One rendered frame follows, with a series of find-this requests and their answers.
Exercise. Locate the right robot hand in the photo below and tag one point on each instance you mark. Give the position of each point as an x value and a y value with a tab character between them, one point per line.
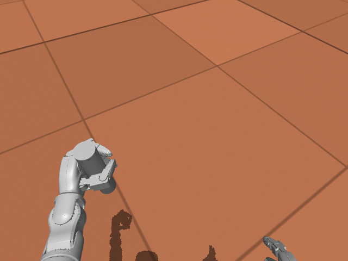
278	249

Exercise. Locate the left robot arm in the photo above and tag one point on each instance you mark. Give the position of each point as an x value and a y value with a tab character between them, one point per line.
66	222

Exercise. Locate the can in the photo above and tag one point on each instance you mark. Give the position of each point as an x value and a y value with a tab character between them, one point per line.
87	155

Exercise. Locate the left robot hand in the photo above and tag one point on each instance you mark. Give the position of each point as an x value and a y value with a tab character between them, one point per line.
72	177

